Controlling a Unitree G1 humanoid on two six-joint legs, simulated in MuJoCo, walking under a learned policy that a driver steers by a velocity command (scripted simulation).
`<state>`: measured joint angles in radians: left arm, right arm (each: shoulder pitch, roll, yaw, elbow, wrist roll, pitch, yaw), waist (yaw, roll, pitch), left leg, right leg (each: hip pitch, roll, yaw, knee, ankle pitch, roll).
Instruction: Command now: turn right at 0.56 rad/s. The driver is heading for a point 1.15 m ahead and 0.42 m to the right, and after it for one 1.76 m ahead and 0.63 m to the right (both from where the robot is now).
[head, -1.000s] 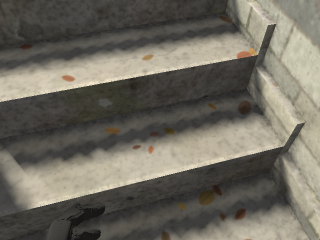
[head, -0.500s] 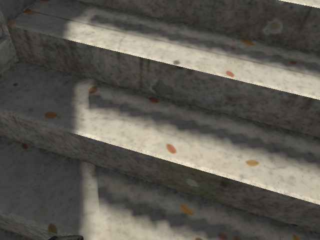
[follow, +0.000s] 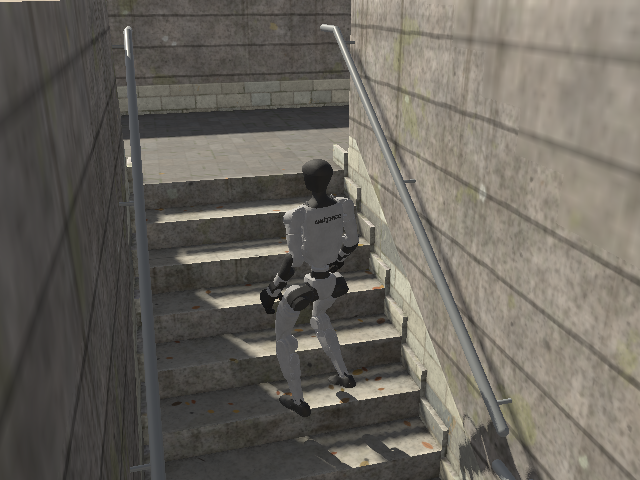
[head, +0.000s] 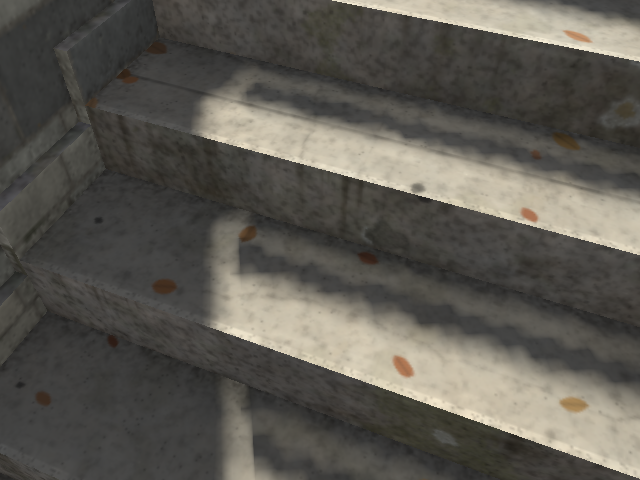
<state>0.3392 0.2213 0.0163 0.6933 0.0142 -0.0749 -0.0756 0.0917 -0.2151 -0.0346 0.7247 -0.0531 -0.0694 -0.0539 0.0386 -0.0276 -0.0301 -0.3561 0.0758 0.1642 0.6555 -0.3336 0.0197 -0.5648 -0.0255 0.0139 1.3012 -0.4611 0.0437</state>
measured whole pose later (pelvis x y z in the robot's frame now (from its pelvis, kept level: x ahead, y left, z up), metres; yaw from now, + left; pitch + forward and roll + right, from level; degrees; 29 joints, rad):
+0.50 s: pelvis +0.11 -0.04 +0.01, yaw -24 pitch +8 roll +2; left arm 0.43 0.17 0.01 0.75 0.02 -0.08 -0.04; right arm 0.15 -0.18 0.00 0.62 -0.04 -0.05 -0.01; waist 0.06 -0.01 -0.17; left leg -0.67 -0.01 0.01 1.16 -0.54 -0.01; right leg -0.26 0.10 0.28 0.53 -0.39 -0.09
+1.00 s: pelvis +0.33 -0.16 +0.13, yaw -40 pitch +4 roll -3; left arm 0.18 0.21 0.06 0.78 0.04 -0.03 0.08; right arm 0.31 -0.22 -0.06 0.70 -0.02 -0.08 0.05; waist -0.07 0.05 0.02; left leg -0.69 -0.12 -0.20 2.17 -0.12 0.06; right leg -0.53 0.08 -0.10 0.89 -0.43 -0.08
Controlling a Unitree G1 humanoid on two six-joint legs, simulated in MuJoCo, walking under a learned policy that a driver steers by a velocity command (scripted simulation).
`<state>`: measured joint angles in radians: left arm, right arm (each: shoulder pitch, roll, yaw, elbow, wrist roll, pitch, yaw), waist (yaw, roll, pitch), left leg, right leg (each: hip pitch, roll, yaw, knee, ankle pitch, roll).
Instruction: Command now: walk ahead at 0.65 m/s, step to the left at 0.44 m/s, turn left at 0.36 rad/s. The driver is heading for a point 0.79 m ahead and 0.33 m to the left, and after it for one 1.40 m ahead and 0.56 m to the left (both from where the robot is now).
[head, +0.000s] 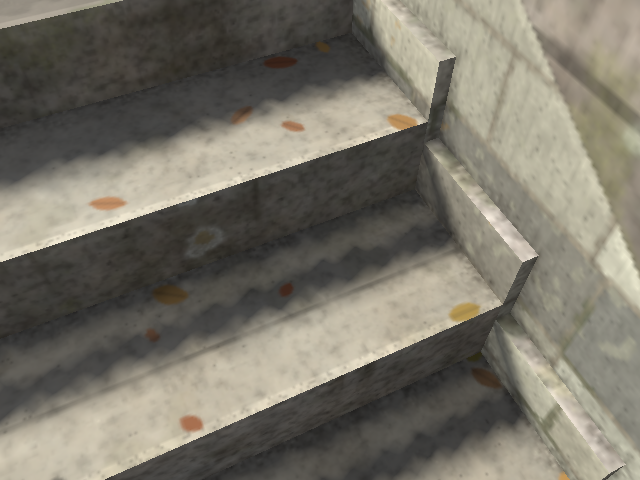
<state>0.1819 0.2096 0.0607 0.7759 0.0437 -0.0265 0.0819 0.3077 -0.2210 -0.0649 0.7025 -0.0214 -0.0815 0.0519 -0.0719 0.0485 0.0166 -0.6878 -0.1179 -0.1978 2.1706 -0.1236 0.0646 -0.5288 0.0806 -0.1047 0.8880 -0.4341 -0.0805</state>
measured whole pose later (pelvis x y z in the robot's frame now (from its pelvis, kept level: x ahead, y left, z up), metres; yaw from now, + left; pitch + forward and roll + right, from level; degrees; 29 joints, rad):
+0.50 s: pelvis +0.33 +0.11 +0.20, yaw +23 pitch +4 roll +0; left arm -0.04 0.04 -0.08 0.40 0.10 -0.09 0.02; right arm 0.51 -0.25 -0.05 0.89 -0.02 -0.08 0.00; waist -0.04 -0.01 -0.06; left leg -0.17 -0.20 -0.19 0.57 -0.44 0.14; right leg -1.20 -0.05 0.04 2.03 -0.50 -0.08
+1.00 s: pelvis +0.68 +0.33 +0.41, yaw +44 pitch +5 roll +3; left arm 0.55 0.19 0.04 1.02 -0.06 -0.14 0.03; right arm -0.22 -0.12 0.04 0.43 -0.01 -0.01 0.02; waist 0.04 -0.01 0.00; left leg -1.07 -0.07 0.06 1.37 -0.34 0.16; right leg 0.17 -0.17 -0.27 0.19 -0.09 0.02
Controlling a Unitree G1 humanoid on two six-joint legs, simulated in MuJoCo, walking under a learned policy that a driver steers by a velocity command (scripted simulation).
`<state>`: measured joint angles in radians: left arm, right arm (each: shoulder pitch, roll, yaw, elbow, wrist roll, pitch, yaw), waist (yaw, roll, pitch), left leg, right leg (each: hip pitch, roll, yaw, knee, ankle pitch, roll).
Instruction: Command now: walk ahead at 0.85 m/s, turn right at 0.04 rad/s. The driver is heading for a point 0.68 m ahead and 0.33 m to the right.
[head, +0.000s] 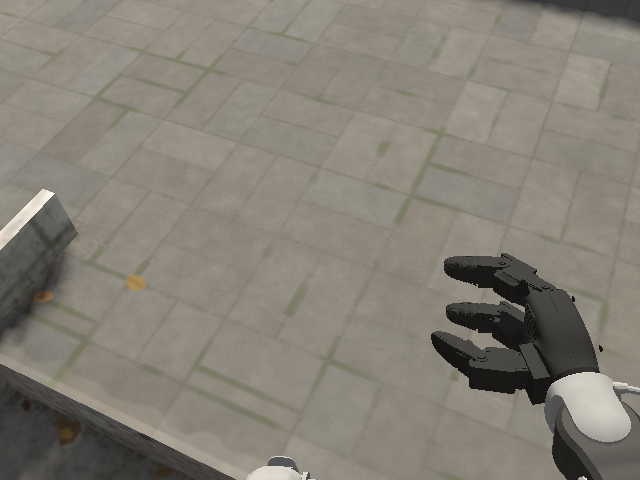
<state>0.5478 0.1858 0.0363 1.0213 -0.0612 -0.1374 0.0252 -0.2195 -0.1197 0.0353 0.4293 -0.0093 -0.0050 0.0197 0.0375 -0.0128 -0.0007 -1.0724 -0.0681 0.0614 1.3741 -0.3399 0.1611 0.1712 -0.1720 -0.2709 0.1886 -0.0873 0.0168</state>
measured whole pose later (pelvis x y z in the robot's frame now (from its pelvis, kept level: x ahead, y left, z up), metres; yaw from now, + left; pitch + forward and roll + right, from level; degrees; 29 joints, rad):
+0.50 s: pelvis +0.31 -0.04 +0.23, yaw -18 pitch +6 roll -1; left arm 0.27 0.25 -0.01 0.70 0.02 -0.02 -0.05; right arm 0.08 -0.30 -0.07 0.70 -0.06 -0.06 0.08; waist 0.07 0.02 -0.14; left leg -0.56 -0.03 -0.12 1.47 -0.15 0.02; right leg -0.81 0.19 0.06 1.06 -0.35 -0.08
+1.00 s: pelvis +0.45 +0.00 +0.31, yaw -47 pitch +2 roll +0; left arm 0.24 0.35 0.10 0.59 -0.04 0.06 0.04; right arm 0.10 -0.20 -0.02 0.61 -0.03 -0.01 -0.08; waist 0.02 -0.03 0.01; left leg -0.38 0.01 0.02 0.53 -0.19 0.01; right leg -0.69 0.05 0.10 1.35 -0.38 0.08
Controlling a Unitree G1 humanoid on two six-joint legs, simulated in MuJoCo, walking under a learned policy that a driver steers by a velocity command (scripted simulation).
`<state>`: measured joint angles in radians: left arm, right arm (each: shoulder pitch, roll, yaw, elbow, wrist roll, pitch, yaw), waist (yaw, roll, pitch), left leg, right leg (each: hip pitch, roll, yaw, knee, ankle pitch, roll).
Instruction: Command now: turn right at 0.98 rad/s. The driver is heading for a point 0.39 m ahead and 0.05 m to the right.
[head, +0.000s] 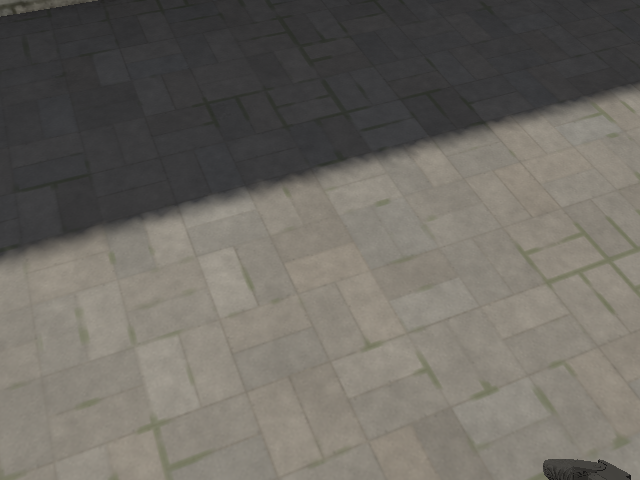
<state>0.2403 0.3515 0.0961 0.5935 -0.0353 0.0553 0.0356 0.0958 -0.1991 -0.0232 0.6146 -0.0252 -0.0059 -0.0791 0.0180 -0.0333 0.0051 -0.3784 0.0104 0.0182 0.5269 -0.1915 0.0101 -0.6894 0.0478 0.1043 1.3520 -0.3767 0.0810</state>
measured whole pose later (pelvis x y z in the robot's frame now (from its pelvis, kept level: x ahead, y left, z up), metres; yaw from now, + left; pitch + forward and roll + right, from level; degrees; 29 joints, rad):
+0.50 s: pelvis +0.00 -0.03 +0.00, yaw -26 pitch +3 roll +3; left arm 0.17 0.27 0.05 0.54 0.00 0.01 0.01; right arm 0.11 -0.33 -0.09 0.67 0.00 0.03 -0.07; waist 0.01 0.03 0.05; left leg -0.67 0.01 -0.03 1.23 -0.32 -0.06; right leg -0.38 0.02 0.08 0.54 -0.21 -0.05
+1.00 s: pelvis +0.04 +0.02 +0.00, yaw -27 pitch +1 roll +0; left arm 0.19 0.21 0.04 0.65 0.02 0.02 0.01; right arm 0.23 -0.19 -0.01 0.64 0.01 0.03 -0.04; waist 0.00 -0.02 0.00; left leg -0.31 -0.05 -0.04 0.59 -0.30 0.03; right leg -0.35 0.00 0.10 0.63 -0.30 0.05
